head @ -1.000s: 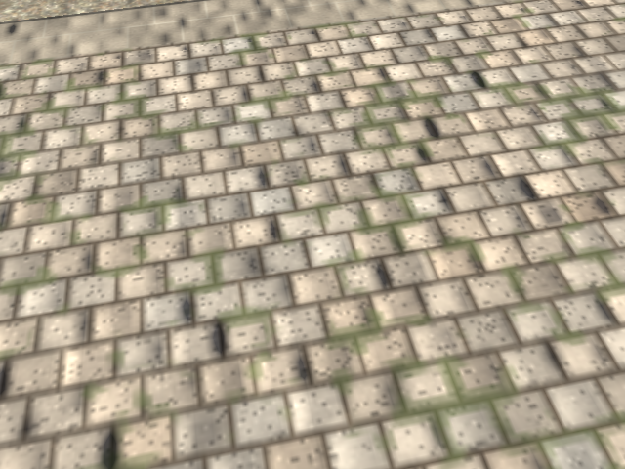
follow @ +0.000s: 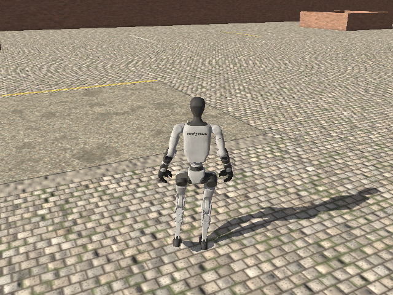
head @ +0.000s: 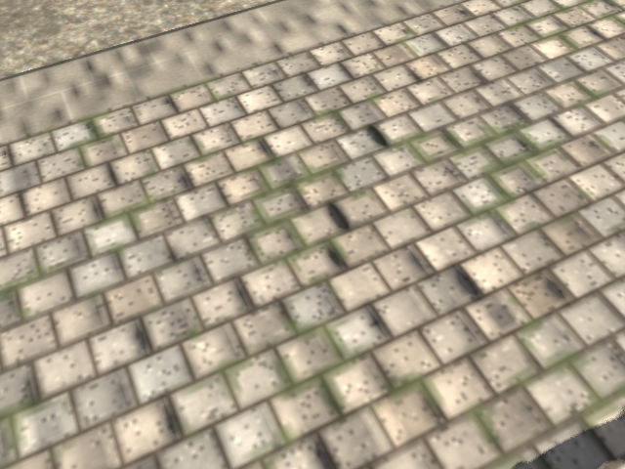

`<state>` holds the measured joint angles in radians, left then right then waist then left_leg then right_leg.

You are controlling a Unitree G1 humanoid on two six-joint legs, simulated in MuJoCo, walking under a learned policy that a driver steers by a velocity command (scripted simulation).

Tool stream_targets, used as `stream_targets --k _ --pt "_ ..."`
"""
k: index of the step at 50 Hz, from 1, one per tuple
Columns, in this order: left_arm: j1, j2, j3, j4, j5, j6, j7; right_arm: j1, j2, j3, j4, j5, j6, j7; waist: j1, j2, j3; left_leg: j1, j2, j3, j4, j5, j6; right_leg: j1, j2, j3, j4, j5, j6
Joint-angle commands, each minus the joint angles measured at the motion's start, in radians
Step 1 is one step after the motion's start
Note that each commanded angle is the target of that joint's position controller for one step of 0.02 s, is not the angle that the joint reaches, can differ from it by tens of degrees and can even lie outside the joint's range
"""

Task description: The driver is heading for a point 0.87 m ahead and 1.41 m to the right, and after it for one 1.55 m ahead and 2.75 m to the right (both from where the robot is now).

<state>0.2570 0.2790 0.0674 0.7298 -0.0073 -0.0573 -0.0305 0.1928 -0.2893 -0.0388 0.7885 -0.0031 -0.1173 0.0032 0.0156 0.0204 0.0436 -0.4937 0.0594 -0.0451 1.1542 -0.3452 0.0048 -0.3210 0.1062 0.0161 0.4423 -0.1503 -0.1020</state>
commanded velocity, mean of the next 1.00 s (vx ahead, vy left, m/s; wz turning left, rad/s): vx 0.50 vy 0.00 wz -0.58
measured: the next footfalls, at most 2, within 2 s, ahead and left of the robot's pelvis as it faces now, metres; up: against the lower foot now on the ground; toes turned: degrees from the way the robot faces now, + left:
left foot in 0.32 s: +0.37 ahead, +0.12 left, +0.00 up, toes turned -15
right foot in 0.84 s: +0.53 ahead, -0.23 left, +0.00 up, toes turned -32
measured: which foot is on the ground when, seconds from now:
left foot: up 0.00-0.30, down 0.32-0.86, up 0.88-1.00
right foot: down 0.00-0.34, up 0.36-0.82, down 0.84-1.00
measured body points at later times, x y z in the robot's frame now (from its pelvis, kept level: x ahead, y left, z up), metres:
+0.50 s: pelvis +0.28 +0.04 +0.00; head +0.30 +0.04 +0.45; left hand +0.47 +0.28 -0.11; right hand +0.32 -0.26 -0.09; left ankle +0.33 +0.13 -0.74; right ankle +0.21 -0.08 -0.65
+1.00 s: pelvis +0.50 -0.12 +0.00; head +0.53 -0.16 +0.45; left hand +0.77 +0.03 -0.09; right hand +0.45 -0.43 -0.11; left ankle +0.55 +0.05 -0.65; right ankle +0.50 -0.21 -0.74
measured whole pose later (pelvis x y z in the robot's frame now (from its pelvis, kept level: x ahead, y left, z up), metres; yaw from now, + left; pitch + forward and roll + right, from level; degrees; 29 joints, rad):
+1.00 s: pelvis +0.50 -0.12 +0.00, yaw -36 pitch +1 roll +0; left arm 0.25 0.29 0.07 0.63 -0.01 -0.04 -0.03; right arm 0.18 -0.31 -0.05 0.76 0.00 -0.11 0.01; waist 0.00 0.02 0.06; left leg -0.48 0.08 -0.04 1.17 -0.35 -0.01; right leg -0.34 0.09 0.02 0.48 -0.17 -0.09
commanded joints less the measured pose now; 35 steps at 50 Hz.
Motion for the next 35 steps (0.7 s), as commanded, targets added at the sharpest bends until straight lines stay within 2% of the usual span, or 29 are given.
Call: stream_targets --k 1,3,6,8,10,13,14,15,16,17,18,19,20,21,22,24,28,32,35 --pt "-0.018 0.13 0.032 -0.084 -0.002 -0.018 0.015 0.022 -0.099 -0.032 -0.076 -0.014 0.005 -0.007 -0.037 -0.053 -0.092 -0.127 0.049 -0.028 -0.099 0.062 -0.033 0.134 -0.27 0.328 -0.226 0.247 -0.209" --pt "0.011 0.158 0.041 -0.077 -0.006 -0.018 0.029 -0.044 -0.08 -0.025 -0.101 -0.017 0.013 -0.011 -0.021 -0.055 -0.062 -0.139 0.033 -0.012 -0.23 0.169 -0.061 0.089 -0.242 0.277 -0.237 0.268 -0.195" --pt "0.054 0.164 0.044 -0.063 -0.014 -0.007 0.042 -0.158 -0.051 -0.015 -0.131 -0.013 0.008 -0.005 0.025 -0.08 -0.048 -0.072 -0.013 -0.005 -0.469 0.378 -0.069 0.053 -0.184 0.227 -0.216 0.188 -0.139" --pt "0.089 0.168 0.045 -0.051 -0.016 -0.001 0.044 -0.217 -0.051 -0.014 -0.15 -0.002 0.003 0.003 0.051 -0.096 -0.045 -0.023 -0.043 -0.001 -0.562 0.448 -0.068 0.053 -0.186 0.25 -0.204 0.129 -0.119" --pt "0.116 0.164 0.046 -0.039 -0.021 0.004 0.045 -0.253 -0.069 -0.019 -0.167 0.006 -0.004 0.01 0.062 -0.104 -0.042 -0.016 -0.054 -0.022 -0.616 0.435 -0.058 0.103 -0.208 0.303 -0.165 0.093 -0.113" --pt "0.118 0.159 0.047 -0.037 -0.019 0.015 0.052 -0.241 -0.105 -0.035 -0.173 0.01 -0.017 0.019 0.041 -0.127 -0.047 0.017 -0.061 -0.046 -0.678 0.328 -0.027 0.197 -0.241 0.396 -0.077 0.081 -0.095" --pt "0.106 0.159 0.048 -0.04 -0.017 0.019 0.053 -0.205 -0.115 -0.042 -0.166 0.011 -0.022 0.018 0.019 -0.145 -0.055 0.066 -0.064 -0.038 -0.693 0.289 -0.01 0.205 -0.242 0.414 -0.043 0.107 -0.086" --pt "0.088 0.141 0.042 -0.048 -0.016 0.021 0.051 -0.124 -0.13 -0.053 -0.145 0.008 -0.027 0.014 -0.026 -0.146 -0.088 0.183 -0.065 -0.019 -0.737 0.294 0.016 0.191 -0.209 0.404 0.024 0.152 -0.065" --pt "0.074 0.095 0.025 -0.063 -0.009 0.018 0.047 -0.002 -0.167 -0.068 -0.129 -0.008 -0.031 0.006 -0.086 -0.111 -0.194 0.404 0.026 -0.086 -0.715 0.288 0.068 0.118 -0.158 0.353 0.207 0.144 -0.032" --pt "0.153 0.035 0.006 -0.086 -0.013 0.011 0.046 0.14 -0.249 -0.089 -0.116 -0.027 -0.027 -0.003 -0.097 0.079 -0.351 0.776 0.247 -0.389 -0.716 0.201 0.189 -0.163 -0.034 0.218 0.537 -0.097 0.041" --pt "0.22 0.055 -0.002 -0.1 -0.028 0.004 0.047 0.188 -0.236 -0.091 -0.085 -0.005 -0.012 0.006 -0.075 0.32 -0.403 0.886 0.38 -0.738 -0.81 -0.033 0.276 -0.401 -0.024 0.164 0.758 -0.454 0.067" --pt "0.168 0.149 0.02 -0.082 -0.034 0.007 0.047 0.138 -0.147 -0.069 -0.106 0.008 -0.005 0.005 -0.092 0.18 -0.265 0.775 0.351 -0.668 -0.845 -0.164 0.24 -0.48 -0.09 0.184 0.851 -0.386 0.077" --pt "0.08 0.169 0.027 -0.095 -0.026 0.013 0.046 0.095 -0.111 -0.057 -0.114 0.003 0.005 0.001 -0.098 0.094 -0.16 0.649 0.308 -0.513 -0.855 -0.111 0.198 -0.482 -0.125 0.144 0.867 -0.303 0.083" --pt "0.036 0.156 0.028 -0.108 -0.015 0.017 0.043 0.05 -0.093 -0.049 -0.111 -0.003 0.011 0.0 -0.078 0.053 -0.085 0.525 0.262 -0.401 -0.884 -0.001 0.183 -0.456 -0.153 0.126 0.829 -0.242 0.088" --pt "0.02 0.142 0.032 -0.114 -0.011 0.02 0.039 0.024 -0.073 -0.041 -0.106 -0.008 0.011 -0.001 -0.055 0.065 -0.048 0.447 0.227 -0.318 -0.911 0.078 0.171 -0.426 -0.183 0.124 0.786 -0.202 0.088" --pt "0.038 0.097 0.026 -0.117 -0.021 0.031 0.031 0.009 -0.072 -0.042 -0.093 -0.008 0.005 0.001 -0.031 0.098 -0.029 0.362 0.192 -0.202 -0.961 0.166 0.169 -0.369 -0.208 0.097 0.747 -0.166 0.091" --pt "-0.021 0.068 0.017 -0.147 -0.014 0.038 0.028 0.025 -0.12 -0.06 -0.057 -0.005 -0.004 0.001 -0.032 0.057 -0.022 0.38 0.206 -0.063 -1.002 0.337 0.198 -0.419 -0.226 0.089 0.622 -0.044 0.113" --pt "-0.121 0.051 0.007 -0.164 -0.015 0.025 0.005 0.036 -0.146 -0.064 -0.032 0.001 0.009 -0.004 -0.067 0.042 -0.006 0.416 0.176 0.084 -0.998 0.413 0.164 -0.379 -0.215 0.037 0.393 0.153 0.104" --pt "-0.216 0.04 0.0 -0.198 -0.017 0.021 -0.014 0.084 -0.172 -0.069 -0.007 0.012 0.023 -0.007 -0.101 0.036 0.023 0.47 0.195 0.134 -0.991 0.414 0.148 -0.357 -0.201 -0.011 0.272 0.174 0.086"
Keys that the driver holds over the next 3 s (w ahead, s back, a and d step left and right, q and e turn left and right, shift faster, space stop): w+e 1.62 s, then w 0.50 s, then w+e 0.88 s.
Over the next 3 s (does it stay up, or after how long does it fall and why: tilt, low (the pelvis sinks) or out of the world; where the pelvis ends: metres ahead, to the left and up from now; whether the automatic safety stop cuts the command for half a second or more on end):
stays up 1.01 -1.01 -0.01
